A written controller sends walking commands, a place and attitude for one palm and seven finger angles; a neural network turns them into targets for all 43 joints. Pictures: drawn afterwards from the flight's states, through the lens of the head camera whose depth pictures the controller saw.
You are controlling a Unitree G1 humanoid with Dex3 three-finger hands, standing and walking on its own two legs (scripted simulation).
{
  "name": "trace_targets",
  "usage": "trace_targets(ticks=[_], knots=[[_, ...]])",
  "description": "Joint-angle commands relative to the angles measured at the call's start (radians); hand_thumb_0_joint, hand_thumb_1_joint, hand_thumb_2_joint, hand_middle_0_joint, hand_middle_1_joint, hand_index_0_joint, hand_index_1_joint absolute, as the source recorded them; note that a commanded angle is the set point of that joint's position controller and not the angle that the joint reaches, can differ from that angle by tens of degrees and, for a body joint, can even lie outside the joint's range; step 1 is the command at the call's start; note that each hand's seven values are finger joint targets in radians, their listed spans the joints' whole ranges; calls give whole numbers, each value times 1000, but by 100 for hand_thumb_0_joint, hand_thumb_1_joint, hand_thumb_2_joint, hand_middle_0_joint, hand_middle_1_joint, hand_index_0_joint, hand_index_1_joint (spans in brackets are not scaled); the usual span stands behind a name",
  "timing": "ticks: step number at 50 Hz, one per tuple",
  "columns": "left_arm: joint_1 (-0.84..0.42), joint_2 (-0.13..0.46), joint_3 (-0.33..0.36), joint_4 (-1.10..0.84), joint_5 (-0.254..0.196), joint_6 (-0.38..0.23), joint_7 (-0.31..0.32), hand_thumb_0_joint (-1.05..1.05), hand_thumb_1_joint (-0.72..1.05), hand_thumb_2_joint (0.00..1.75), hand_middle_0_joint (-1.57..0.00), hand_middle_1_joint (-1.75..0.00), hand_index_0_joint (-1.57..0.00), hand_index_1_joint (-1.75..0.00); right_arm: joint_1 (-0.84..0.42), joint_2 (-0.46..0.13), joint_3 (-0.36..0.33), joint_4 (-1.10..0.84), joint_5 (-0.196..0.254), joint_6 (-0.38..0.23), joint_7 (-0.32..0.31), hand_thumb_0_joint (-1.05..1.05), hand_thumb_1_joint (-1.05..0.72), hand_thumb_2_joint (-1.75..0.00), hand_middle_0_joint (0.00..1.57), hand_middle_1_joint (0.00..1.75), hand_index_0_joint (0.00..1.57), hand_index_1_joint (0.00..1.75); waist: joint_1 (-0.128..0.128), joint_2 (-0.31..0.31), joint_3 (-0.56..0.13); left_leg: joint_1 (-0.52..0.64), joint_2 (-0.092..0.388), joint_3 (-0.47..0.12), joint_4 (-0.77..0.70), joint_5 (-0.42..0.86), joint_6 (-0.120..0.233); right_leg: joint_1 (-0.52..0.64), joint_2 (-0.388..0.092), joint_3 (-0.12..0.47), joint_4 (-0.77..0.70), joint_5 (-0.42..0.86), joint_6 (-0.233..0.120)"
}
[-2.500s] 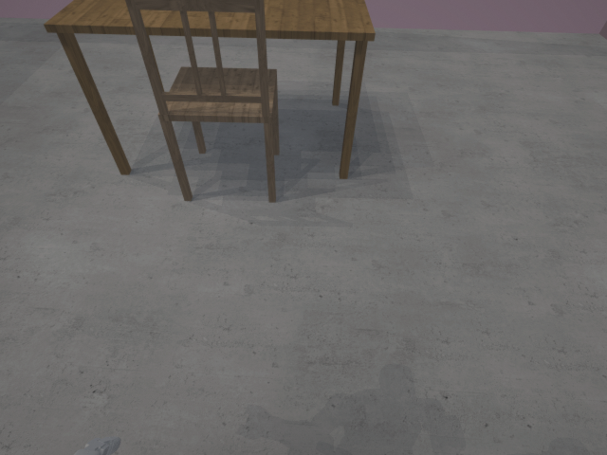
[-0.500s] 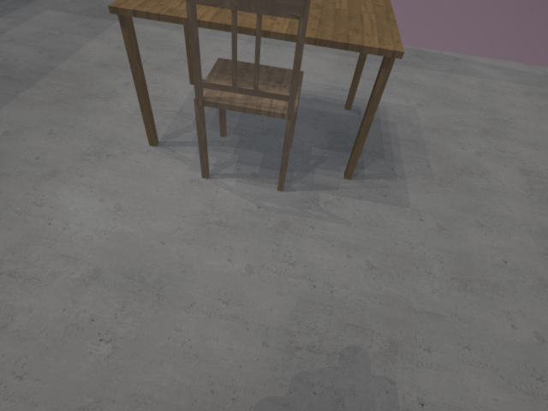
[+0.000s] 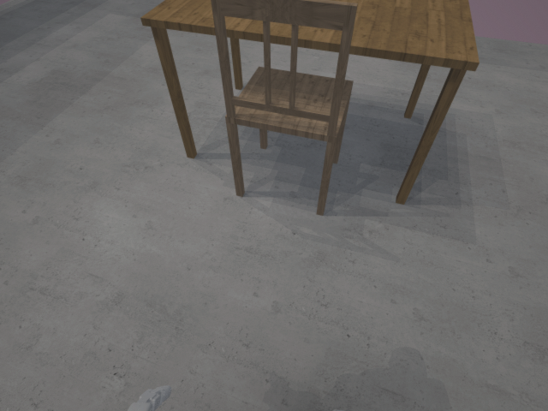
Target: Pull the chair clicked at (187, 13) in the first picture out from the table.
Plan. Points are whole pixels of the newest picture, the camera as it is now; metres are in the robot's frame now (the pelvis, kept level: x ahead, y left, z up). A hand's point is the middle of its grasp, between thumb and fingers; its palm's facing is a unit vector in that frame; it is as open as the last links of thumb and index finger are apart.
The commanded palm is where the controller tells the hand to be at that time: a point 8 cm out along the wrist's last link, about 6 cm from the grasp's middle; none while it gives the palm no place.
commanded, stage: walk to a spot facing it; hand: left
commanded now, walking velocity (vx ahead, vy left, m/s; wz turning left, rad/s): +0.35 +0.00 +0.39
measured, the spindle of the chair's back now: (267, 65) +1.11 +0.06 -0.07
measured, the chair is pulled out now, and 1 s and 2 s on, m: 0.00 0.00 0.00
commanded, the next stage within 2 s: turn to face it in 0.48 s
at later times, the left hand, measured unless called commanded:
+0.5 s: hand out of the picture +0.11 +0.23 -0.18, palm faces +0.26 -0.95 -0.16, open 7.4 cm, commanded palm none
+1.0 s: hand (167, 265) +0.42 +0.25 -0.16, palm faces +0.04 -0.97 -0.24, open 7.4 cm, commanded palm none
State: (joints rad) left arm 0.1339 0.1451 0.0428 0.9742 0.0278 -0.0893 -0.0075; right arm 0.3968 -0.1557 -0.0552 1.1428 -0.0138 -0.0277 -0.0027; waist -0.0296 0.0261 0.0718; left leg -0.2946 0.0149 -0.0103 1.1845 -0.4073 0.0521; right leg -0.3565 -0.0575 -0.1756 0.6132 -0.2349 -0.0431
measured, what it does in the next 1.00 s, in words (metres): walks ahead: left foot, then right foot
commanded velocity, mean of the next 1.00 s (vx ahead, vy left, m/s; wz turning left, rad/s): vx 0.17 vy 0.00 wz -0.10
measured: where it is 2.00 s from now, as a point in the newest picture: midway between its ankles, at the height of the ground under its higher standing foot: (262, 353)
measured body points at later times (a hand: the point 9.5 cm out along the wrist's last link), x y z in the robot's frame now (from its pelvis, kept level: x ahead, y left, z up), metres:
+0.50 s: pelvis +0.21 +0.07 +0.00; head +0.23 +0.10 +0.45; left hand +0.10 +0.28 -0.16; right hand +0.38 -0.13 -0.12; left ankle +0.26 +0.15 -0.72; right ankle +0.15 -0.09 -0.64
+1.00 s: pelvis +0.36 +0.06 +0.00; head +0.39 +0.04 +0.44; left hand +0.42 +0.30 -0.14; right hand +0.35 -0.17 -0.17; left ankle +0.27 +0.15 -0.68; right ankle +0.41 -0.02 -0.72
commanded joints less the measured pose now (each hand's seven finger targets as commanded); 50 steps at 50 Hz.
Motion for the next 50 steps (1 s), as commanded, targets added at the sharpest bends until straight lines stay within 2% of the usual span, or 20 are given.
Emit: trace_targets(ticks=[1,7,14,16,17,18,19,20,21,24,27,35,40,44,45,46,47,48,49,50], knots=[[178,101,19,36,2,-5,26,0,90,90,-20,-30,-20,-30,-5,-18,-10,-83,-15,-5,18,0,-90,-90,20,30,20,30,18,-112,-22,-263,108,-18,78,142,-19,113,-293,257,-427,-36,-65],[224,120,15,60,-1,-14,26,0,90,90,-20,-30,-20,-30,-148,-25,-12,-149,-14,17,44,0,-90,-90,20,30,20,30,18,-118,15,-323,132,53,-182,257,-60,152,-259,65,-460,104,-60],[312,181,20,89,0,-1,27,0,90,90,-20,-30,-20,-30,-346,-55,2,-230,-12,2,66,0,-90,-90,20,30,20,30,71,-133,39,-250,91,125,-476,227,-21,313,-285,2,-383,295,-47],[306,208,27,90,2,3,26,0,90,90,-20,-30,-20,-30,-303,-76,-3,-227,-12,-4,60,0,-90,-90,20,30,20,30,42,-125,20,-138,55,155,-522,157,1,316,-301,-27,-273,431,-44],[297,219,30,89,0,6,26,0,90,90,-20,-30,-20,-30,-217,-96,-10,-206,-17,-9,53,0,-90,-90,20,30,20,30,-2,-112,-28,0,22,173,-574,160,13,289,-281,-65,-134,510,-28],[290,215,29,82,-7,9,22,0,90,90,-20,-30,-20,-30,-66,-149,-25,-168,-23,-15,42,0,-90,-90,20,30,20,30,-73,-48,-126,238,14,148,-656,198,35,195,-234,-108,113,479,4],[326,165,27,54,-18,12,8,0,90,90,-20,-30,-20,-30,55,-285,-58,-146,-31,-20,26,0,-90,-90,20,30,20,30,-108,224,-256,488,252,-220,-753,213,120,-64,-92,-126,454,74,70],[271,140,12,-5,-17,11,3,0,90,90,-20,-30,-20,-30,122,-352,-63,-135,-9,-16,12,0,-90,-90,20,30,20,30,-110,260,-267,558,414,-489,-865,329,199,-276,-18,9,664,-341,76],[218,151,17,-5,-16,17,14,0,90,90,-20,-30,-20,-30,58,-321,-58,-135,1,-18,3,0,-90,-90,20,30,20,30,-90,103,-238,458,423,-440,-896,255,190,-309,-51,100,732,-301,60],[254,100,17,62,0,35,4,0,90,90,-20,-30,-20,-30,-133,-164,-14,-171,1,-40,-5,0,-90,-90,20,30,20,30,14,70,-72,142,280,-168,-945,304,107,-216,-125,147,644,-91,68],[324,75,11,101,2,64,8,0,90,90,-20,-30,-20,-30,-145,-129,-3,-155,4,-50,-7,0,-90,-90,20,30,20,30,60,61,-80,85,232,-56,-987,361,94,-146,-112,130,551,-36,82],[200,68,12,72,-5,92,17,0,90,90,-20,-30,-20,-30,-71,-109,4,-118,0,-48,-24,0,-90,-90,20,30,20,30,52,55,-10,172,242,81,-952,755,86,-188,-56,149,358,43,80],[70,75,25,9,-6,104,7,0,90,90,-20,-30,-20,-30,-46,-135,-8,-101,-12,-25,-37,0,-90,-90,20,30,20,30,14,92,30,240,305,118,-864,805,100,-166,-29,103,183,-33,59],[109,90,30,-9,-4,97,1,0,90,90,-20,-30,-20,-30,-59,-167,-20,-105,-11,-5,-38,0,-90,-90,20,30,20,30,39,84,-27,271,320,159,-689,844,65,-13,20,61,30,-32,35],[179,117,36,4,-1,88,1,0,90,90,-20,-30,-20,-30,-67,-172,-23,-112,-5,-3,-35,0,-90,-90,20,30,20,30,74,31,-60,227,296,182,-570,806,36,103,29,59,-70,65,33],[267,180,50,23,4,71,5,0,90,90,-20,-30,-20,-30,-66,-156,-20,-127,5,-2,-29,0,-90,-90,20,30,20,30,108,-86,-131,76,230,225,-349,609,-22,311,-64,171,-144,379,-4],[339,279,70,33,0,61,17,0,90,90,-20,-30,-20,-30,-68,-95,-10,-164,13,-6,-24,0,-90,-90,20,30,20,30,114,-336,-203,-216,57,258,-47,-135,-97,502,-348,557,-172,922,-161],[353,274,67,28,-24,69,28,0,90,90,-20,-30,-20,-30,-124,-112,-8,-181,14,4,-38,0,-90,-90,20,30,20,30,129,-215,-240,-222,53,66,46,-227,-100,452,-376,562,-214,942,-245],[280,275,72,5,-22,74,34,0,90,90,-20,-30,-20,-30,-160,-104,-7,-191,13,11,-37,0,-90,-90,20,30,20,30,110,-228,-210,-259,73,25,89,-185,-103,381,-334,575,-245,745,-246],[202,221,64,-20,-23,82,39,0,90,90,-20,-30,-20,-30,-174,-115,-11,-186,7,21,-34,0,-90,-90,20,30,20,30,86,-141,-157,-249,100,10,85,-109,-100,294,-286,522,-273,569,-228]])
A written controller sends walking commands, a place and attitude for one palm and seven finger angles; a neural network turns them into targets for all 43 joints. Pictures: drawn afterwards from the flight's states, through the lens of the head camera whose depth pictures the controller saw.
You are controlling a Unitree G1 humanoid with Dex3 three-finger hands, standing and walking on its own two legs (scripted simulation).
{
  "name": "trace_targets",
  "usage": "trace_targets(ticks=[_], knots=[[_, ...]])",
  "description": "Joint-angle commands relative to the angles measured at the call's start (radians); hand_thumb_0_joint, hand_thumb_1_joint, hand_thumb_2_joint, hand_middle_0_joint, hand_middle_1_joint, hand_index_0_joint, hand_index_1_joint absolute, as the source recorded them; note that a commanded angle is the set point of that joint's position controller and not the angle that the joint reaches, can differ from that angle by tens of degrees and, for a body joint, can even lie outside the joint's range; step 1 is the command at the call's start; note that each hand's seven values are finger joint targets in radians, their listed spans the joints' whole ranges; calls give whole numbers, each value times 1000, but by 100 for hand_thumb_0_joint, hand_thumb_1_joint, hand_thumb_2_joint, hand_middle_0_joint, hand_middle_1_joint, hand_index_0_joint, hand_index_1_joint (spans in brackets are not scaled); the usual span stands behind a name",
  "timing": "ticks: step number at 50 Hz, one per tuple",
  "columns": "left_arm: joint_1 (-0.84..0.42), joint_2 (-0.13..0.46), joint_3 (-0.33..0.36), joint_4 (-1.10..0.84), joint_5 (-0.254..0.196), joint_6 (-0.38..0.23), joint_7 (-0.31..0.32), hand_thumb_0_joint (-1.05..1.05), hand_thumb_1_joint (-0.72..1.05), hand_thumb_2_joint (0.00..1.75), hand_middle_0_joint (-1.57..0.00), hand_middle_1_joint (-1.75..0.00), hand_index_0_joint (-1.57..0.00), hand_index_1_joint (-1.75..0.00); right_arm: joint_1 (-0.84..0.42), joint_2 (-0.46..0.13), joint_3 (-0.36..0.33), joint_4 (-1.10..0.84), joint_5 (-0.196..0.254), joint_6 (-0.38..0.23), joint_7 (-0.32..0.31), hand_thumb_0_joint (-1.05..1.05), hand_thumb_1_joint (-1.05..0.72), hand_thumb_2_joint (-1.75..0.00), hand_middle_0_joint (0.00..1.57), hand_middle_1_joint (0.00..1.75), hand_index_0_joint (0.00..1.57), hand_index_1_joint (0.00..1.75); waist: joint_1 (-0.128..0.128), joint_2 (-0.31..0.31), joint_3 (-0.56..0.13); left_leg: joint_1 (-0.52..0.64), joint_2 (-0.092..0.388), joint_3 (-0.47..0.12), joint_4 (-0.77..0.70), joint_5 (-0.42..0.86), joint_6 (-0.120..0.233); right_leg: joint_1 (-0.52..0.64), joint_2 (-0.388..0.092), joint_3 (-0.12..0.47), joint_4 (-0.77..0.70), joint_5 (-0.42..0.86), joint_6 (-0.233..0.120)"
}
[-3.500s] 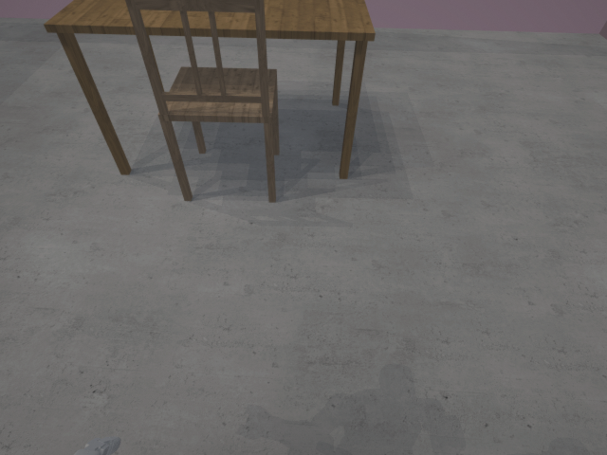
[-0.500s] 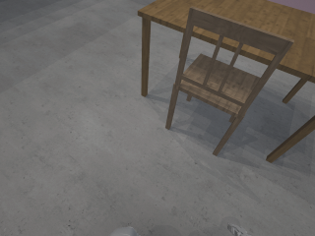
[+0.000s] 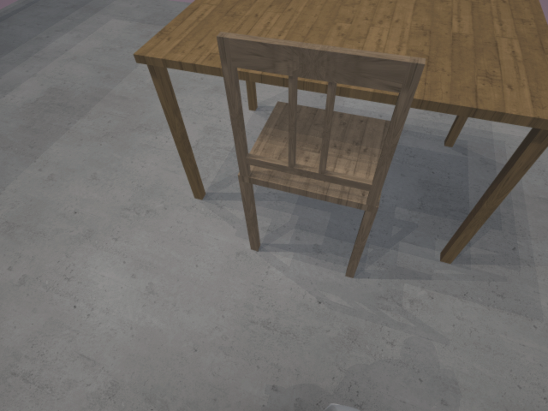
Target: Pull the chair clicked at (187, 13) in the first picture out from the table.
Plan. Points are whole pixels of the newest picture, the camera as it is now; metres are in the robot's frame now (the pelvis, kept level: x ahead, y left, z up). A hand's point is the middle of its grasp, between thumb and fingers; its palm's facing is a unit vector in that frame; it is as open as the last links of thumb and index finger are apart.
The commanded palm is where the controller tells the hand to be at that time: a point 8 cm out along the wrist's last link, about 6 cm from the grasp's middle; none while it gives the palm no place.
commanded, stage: turn to face it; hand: left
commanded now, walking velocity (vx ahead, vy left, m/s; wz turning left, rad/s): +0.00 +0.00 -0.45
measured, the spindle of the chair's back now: (292, 125) +0.75 +0.00 -0.06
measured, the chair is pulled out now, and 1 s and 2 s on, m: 0.00 0.00 0.00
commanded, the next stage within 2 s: take the last steps up to it in 0.42 s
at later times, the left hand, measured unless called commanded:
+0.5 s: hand (148, 408) +0.14 +0.23 -0.16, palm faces -0.13 -0.97 -0.20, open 7.4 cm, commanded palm none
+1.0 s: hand (199, 395) +0.16 +0.14 -0.14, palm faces -0.24 -0.95 -0.22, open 7.2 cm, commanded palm none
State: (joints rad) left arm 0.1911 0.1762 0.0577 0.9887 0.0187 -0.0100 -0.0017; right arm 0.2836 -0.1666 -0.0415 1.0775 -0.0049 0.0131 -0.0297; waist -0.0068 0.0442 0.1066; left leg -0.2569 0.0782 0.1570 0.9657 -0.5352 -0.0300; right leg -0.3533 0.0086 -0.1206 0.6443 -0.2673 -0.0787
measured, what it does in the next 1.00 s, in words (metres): steps on the spot, turning right: left foot, then right foot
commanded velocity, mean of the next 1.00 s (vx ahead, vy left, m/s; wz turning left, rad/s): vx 0.15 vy -0.01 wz -0.18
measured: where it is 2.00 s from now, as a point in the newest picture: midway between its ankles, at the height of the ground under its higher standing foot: (304, 394)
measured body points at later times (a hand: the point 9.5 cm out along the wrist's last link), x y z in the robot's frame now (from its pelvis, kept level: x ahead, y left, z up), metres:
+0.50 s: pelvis +0.03 +0.04 +0.02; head +0.05 +0.06 +0.47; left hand +0.15 +0.28 -0.14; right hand +0.06 -0.22 -0.11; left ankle +0.05 +0.15 -0.72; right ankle +0.03 -0.07 -0.69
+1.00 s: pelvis +0.08 -0.02 +0.02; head +0.09 -0.04 +0.47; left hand +0.18 +0.19 -0.12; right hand -0.03 -0.24 -0.14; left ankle +0.11 +0.11 -0.66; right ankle -0.01 -0.09 -0.72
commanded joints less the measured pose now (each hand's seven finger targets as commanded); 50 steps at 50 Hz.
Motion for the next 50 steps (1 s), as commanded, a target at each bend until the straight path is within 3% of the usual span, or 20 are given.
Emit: trace_targets(ticks=[1,2,5,14,18,19,20,21,22,26,28,31,35,39,40,41,42,43,46,50], knots=[[82,173,43,-57,-12,5,35,0,90,90,-20,-30,-20,-30,-59,-97,-22,-111,-8,-9,-2,0,-90,-90,20,30,20,30,33,-87,-161,-270,49,-162,275,73,-23,208,-317,415,-328,507,-167],[38,168,40,-71,-9,3,35,0,90,90,-20,-30,-20,-30,-32,-85,-21,-102,-11,0,1,0,-90,-90,20,30,20,30,4,-76,-157,-242,49,-157,234,107,-31,163,-290,363,-339,473,-142],[27,173,43,-73,-1,1,29,0,90,90,-20,-30,-20,-30,4,-75,-21,-94,-15,14,3,0,-90,-90,20,30,20,30,-6,-98,-183,-199,22,-136,109,130,-40,155,-236,326,-337,437,-121],[37,210,57,-91,7,24,14,0,90,90,-20,-30,-20,-30,-105,-104,-21,-158,-6,7,1,0,-90,-90,20,30,20,30,32,-176,-152,-145,-25,-127,-159,111,-30,170,-208,411,-341,299,-123],[-10,212,57,-109,-2,34,17,0,90,90,-20,-30,-20,-30,-10,-106,-15,-141,-1,-8,-7,0,-90,-90,20,30,20,30,-14,-168,-164,46,-47,-115,-463,242,-10,121,-174,421,-274,285,-76],[-11,194,52,-111,-8,36,15,0,90,90,-20,-30,-20,-30,12,-119,-15,-133,-1,-15,-10,0,-90,-90,20,30,20,30,-22,-140,-161,138,-32,-112,-564,310,-2,68,-136,391,-239,250,-37],[3,150,43,-117,-12,39,13,0,90,90,-20,-30,-20,-30,27,-157,-21,-135,-4,-21,-10,0,-90,-90,20,30,20,30,-25,-2,-148,188,83,-237,-667,307,35,-21,-62,324,-139,104,5],[19,108,35,-132,-15,42,4,0,90,90,-20,-30,-20,-30,-3,-237,-31,-162,-19,-17,-8,0,-90,-90,20,30,20,30,-3,229,-98,169,276,-445,-735,368,124,-154,40,193,22,-140,60],[5,138,38,-132,-5,48,6,0,90,90,-20,-30,-20,-30,-44,-237,-27,-185,-21,-9,-5,0,-90,-90,20,30,20,30,-5,225,-64,41,349,-484,-774,314,190,-136,31,161,208,-277,79],[55,132,43,-72,0,57,-7,0,90,90,-20,-30,-20,-30,-126,-166,-2,-198,-22,-20,-16,0,-90,-90,20,30,20,30,45,87,-63,17,202,-257,-729,480,172,-131,-13,167,440,-141,104],[58,114,30,-63,1,51,-11,0,90,90,-20,-30,-20,-30,-57,-172,-6,-172,-22,-31,-14,0,-90,-90,20,30,20,30,16,102,-132,154,192,-227,-711,519,173,-154,-16,130,395,-135,113],[-24,98,17,-73,3,37,-21,0,90,90,-20,-30,-20,-30,59,-179,-16,-118,-25,-42,-11,0,-90,-90,20,30,20,30,-39,76,-120,245,236,-261,-718,513,201,-180,-41,101,280,-168,106],[-82,79,3,-69,1,22,-30,0,90,90,-20,-30,-20,-30,117,-189,-30,-67,-29,-44,-4,0,-90,-90,20,30,20,30,-74,120,-94,241,245,-248,-714,429,199,-106,-45,54,94,-214,85],[42,59,3,-3,-3,0,-29,0,90,90,-20,-30,-20,-30,91,-185,-30,-38,-26,-40,2,0,-90,-90,20,30,20,30,-6,107,-114,140,190,-191,-615,338,140,132,-9,-6,-193,-51,64],[92,88,9,22,-1,-9,-21,0,90,90,-20,-30,-20,-30,94,-152,-26,-31,-18,-44,8,0,-90,-90,20,30,20,30,18,25,-127,15,149,-156,-530,274,103,307,-34,37,-295,19,49],[190,154,23,59,4,-21,-8,0,90,90,-20,-30,-20,-30,71,-92,-10,-43,-7,-51,15,0,-90,-90,20,30,20,30,66,-151,-143,-196,69,-37,-337,137,53,500,-214,237,-371,-53,-6],[279,244,38,81,-1,-20,1,0,90,90,-20,-30,-20,-30,-21,-73,2,-92,-11,-51,23,0,-90,-90,20,30,20,30,113,-310,-90,-400,-13,0,-126,-86,20,514,-392,491,-454,-72,-109],[304,230,36,92,-7,-28,10,0,90,90,-20,-30,-20,-30,-77,-113,-7,-101,-18,-45,25,0,-90,-90,20,30,20,30,125,-287,-61,-433,10,-103,-7,-45,35,434,-403,529,-479,-62,-142],[169,116,14,65,-1,-37,19,0,90,90,-20,-30,-20,-30,-24,-81,-22,-50,-23,-43,34,0,-90,-90,20,30,20,30,29,-139,38,-421,57,-120,90,144,29,314,-320,318,-475,21,-126],[164,97,-1,69,2,-61,22,0,90,90,-20,-30,-20,-30,7,-43,-20,-39,-20,-36,45,0,-90,-90,20,30,20,30,-6,-152,19,-343,44,-81,13,244,14,267,-277,173,-467,305,-107]])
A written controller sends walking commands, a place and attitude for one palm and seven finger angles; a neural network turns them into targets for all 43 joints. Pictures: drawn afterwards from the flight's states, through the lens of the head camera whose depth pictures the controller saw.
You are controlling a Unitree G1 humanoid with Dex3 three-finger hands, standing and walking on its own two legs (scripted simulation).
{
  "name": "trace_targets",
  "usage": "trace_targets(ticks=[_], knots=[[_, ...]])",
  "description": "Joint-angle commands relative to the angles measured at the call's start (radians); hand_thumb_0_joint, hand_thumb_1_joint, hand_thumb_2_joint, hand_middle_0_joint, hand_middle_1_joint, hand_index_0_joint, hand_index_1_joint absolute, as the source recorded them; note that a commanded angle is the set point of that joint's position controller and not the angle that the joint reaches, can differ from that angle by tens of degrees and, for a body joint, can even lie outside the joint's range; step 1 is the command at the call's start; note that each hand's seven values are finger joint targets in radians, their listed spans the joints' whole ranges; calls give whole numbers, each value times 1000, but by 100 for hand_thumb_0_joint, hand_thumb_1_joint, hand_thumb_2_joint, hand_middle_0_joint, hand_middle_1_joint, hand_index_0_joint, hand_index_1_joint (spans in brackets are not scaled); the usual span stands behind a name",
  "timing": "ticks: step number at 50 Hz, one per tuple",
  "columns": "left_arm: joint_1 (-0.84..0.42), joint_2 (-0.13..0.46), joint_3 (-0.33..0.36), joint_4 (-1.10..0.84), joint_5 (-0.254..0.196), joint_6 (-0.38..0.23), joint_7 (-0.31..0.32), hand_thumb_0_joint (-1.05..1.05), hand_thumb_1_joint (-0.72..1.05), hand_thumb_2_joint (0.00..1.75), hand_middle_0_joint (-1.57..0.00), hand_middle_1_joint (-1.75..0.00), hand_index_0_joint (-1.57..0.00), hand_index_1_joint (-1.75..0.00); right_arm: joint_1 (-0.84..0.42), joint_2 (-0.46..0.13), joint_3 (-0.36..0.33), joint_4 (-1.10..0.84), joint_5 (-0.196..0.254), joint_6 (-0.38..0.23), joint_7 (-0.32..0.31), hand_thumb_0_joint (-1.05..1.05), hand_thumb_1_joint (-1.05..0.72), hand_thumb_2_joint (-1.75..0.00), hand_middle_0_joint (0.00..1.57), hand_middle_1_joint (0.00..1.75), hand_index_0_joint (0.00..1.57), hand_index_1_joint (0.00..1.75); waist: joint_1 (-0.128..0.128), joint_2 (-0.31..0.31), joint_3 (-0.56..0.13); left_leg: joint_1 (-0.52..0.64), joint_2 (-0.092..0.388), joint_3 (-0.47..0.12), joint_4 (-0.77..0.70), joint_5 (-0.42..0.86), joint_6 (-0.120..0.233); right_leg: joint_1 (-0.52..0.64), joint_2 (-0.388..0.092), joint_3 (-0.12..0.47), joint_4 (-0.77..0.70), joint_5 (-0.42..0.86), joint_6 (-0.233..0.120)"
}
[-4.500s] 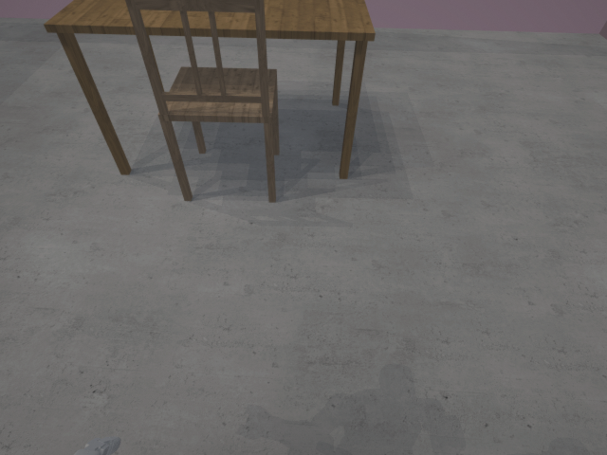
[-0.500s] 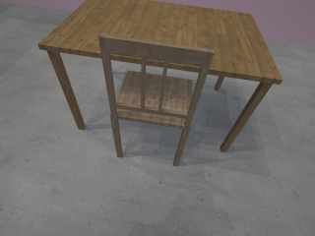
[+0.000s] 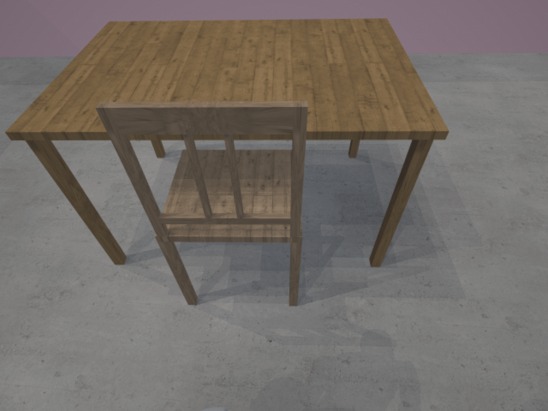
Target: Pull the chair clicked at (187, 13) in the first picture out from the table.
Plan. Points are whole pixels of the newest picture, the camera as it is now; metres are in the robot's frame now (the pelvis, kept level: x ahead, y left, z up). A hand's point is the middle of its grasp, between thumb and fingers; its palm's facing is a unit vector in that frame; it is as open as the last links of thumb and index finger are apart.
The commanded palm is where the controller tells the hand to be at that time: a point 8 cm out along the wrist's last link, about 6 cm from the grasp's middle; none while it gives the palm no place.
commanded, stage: take the last steps up to it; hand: left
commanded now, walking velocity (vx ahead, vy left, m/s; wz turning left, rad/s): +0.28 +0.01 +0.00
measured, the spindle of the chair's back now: (199, 179) +0.64 +0.21 -0.09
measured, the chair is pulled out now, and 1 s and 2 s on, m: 0.00 0.00 0.00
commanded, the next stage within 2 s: come to a stop and stand still in 0.38 s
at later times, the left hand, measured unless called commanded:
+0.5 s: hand (173, 410) +0.16 +0.19 -0.18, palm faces +0.05 -0.98 -0.20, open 7.3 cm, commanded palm none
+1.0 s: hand (161, 389) +0.20 +0.22 -0.18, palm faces +0.06 -0.96 -0.26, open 7.4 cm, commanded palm none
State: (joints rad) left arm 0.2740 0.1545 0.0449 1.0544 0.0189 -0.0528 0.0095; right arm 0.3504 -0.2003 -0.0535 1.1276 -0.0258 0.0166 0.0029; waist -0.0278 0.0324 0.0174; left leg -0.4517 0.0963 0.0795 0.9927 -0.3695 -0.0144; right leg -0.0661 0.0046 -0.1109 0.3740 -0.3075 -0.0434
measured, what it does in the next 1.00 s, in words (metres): walks ahead: left foot, then right foot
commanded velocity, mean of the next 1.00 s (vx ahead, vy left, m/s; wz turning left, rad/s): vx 0.01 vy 0.04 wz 0.00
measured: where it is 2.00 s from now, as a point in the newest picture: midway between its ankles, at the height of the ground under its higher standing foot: outside the picture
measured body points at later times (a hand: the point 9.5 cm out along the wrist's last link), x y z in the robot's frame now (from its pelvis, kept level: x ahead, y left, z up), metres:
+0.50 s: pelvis +0.15 +0.01 -0.01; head +0.16 +0.01 +0.44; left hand +0.16 +0.24 -0.16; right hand +0.19 -0.22 -0.16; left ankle +0.17 +0.12 -0.74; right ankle +0.17 -0.10 -0.71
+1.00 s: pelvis +0.16 +0.02 +0.00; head +0.20 +0.02 +0.44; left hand +0.19 +0.27 -0.16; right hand +0.24 -0.22 -0.16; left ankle +0.15 +0.15 -0.73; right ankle +0.21 -0.11 -0.74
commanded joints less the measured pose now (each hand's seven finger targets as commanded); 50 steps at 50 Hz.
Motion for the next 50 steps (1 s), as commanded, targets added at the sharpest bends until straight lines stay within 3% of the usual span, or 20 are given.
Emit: trace_targets(ticks=[1,7,10,11,12,13,14,16,19,21,24,27,29,31,35,38,42,46,48,50], knots=[[93,118,11,10,2,-21,11,0,90,90,-20,-30,-20,-30,-79,-8,-6,-96,0,-40,15,0,-90,-90,20,30,20,30,20,-133,107,-143,20,2,-52,95,0,-15,-264,158,-191,381,-141],[136,148,14,50,3,-17,15,0,90,90,-20,-30,-20,-30,-158,-6,4,-131,6,-59,21,0,-90,-90,20,30,20,30,29,-147,93,-8,-34,41,-293,119,40,23,-244,121,-98,580,-114],[128,139,14,58,-2,-10,15,0,90,90,-20,-30,-20,-30,20,-36,-3,-71,-3,-71,0,0,-90,-90,20,30,20,30,-55,-136,25,280,-95,67,-443,229,67,-46,-184,65,177,690,-69],[141,113,10,48,-9,-7,13,0,90,90,-20,-30,-20,-30,135,-97,-14,-46,-13,-76,-11,0,-90,-90,20,30,20,30,-95,-29,-61,465,3,-49,-488,348,108,-157,-126,46,394,516,-39],[188,54,5,28,-24,-6,7,0,90,90,-20,-30,-20,-30,202,-198,-33,-42,-21,-78,-21,0,-90,-90,20,30,20,30,-83,229,-163,630,277,-412,-585,513,230,-369,8,-17,703,-74,0],[158,70,8,2,-10,-10,11,0,90,90,-20,-30,-20,-30,182,-205,-28,-49,0,-65,-21,0,-90,-90,20,30,20,30,-64,172,-147,513,332,-479,-682,398,284,-390,16,70,859,-308,-24],[114,61,9,0,-7,-2,12,0,90,90,-20,-30,-20,-30,90,-173,-23,-67,6,-69,-26,0,-90,-90,20,30,20,30,-42,166,-77,401,321,-457,-743,196,269,-456,-29,109,918,-245,-22],[84,62,12,6,2,11,0,0,90,90,-20,-30,-20,-30,-39,-76,-2,-103,5,-76,-30,0,-90,-90,20,30,20,30,2,93,52,221,256,-347,-798,63,237,-470,-98,132,878,-126,-5],[152,13,5,23,6,37,-3,0,90,90,-20,-30,-20,-30,-104,-58,0,-117,5,-82,-27,0,-90,-90,20,30,20,30,61,64,20,116,183,-166,-798,187,203,-333,-109,83,671,-89,21],[163,-1,-2,20,7,43,-2,0,90,90,-20,-30,-20,-30,-122,-75,-3,-123,4,-76,-21,0,-90,-90,20,30,20,30,72,56,17,79,160,-131,-811,136,201,-276,-99,55,553,-70,26],[125,-8,-11,-3,13,36,1,0,90,90,-20,-30,-20,-30,-102,-83,-8,-111,3,-62,-16,0,-90,-90,20,30,20,30,54,71,33,95,158,-136,-790,25,204,-240,-79,27,394,-34,33],[181,0,-21,33,12,23,18,0,90,90,-20,-30,-20,-30,-119,-44,14,-93,9,-50,-22,0,-90,-90,20,30,20,30,93,-7,27,95,71,-57,-612,163,120,-91,-64,34,104,178,58],[129,119,-20,25,8,4,30,0,90,90,-20,-30,-20,-30,-45,18,30,-82,23,-42,-21,0,-90,-90,20,30,20,30,23,-196,5,145,-44,-7,-492,14,14,-132,-279,317,-46,442,-15],[71,182,-3,7,0,7,33,0,90,90,-20,-30,-20,-30,-21,8,22,-65,21,-9,-24,0,-90,-90,20,30,20,30,12,-253,-17,208,-54,-2,-385,-75,-13,-170,-350,346,-57,710,-97],[97,184,17,26,4,25,55,0,90,90,-20,-30,-20,-30,-65,-11,8,-72,27,9,-37,0,-90,-90,20,30,20,30,60,-139,-82,59,-73,-48,-149,-197,-26,65,-387,279,63,1200,-175],[79,196,29,9,9,40,60,0,90,90,-20,-30,-20,-30,-100,-26,-6,-98,23,27,-32,0,-90,-90,20,30,20,30,67,-155,-80,0,-88,-76,-2,-174,-43,74,-376,240,53,1144,-180],[18,200,35,-35,15,55,60,0,90,90,-20,-30,-20,-30,-111,-18,-9,-119,21,36,-21,0,-90,-90,20,30,20,30,57,-193,-90,49,-90,-66,-60,-117,-52,4,-336,191,30,918,-160],[-16,216,42,-59,19,63,52,0,90,90,-20,-30,-20,-30,-94,-16,-5,-127,23,27,-15,0,-90,-90,20,30,20,30,50,-243,-93,156,-89,-36,-253,-63,-41,-82,-305,201,4,601,-139],[-41,222,43,-60,16,68,48,0,90,90,-20,-30,-20,-30,-40,-15,-2,-112,21,16,-17,0,-90,-90,20,30,20,30,21,-226,-99,265,-91,-13,-457,54,-36,-135,-283,198,37,447,-100],[-42,172,29,-58,3,75,42,0,90,90,-20,-30,-20,-30,-8,-41,2,-90,20,-1,-19,0,-90,-90,20,30,20,30,10,-103,-74,414,-41,-28,-664,224,-19,-246,-188,147,126,209,-20]])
